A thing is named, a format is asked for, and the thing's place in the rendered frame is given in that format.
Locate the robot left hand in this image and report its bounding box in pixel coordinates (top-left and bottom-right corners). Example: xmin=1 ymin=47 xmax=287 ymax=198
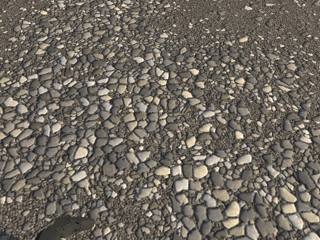
xmin=35 ymin=214 xmax=95 ymax=240

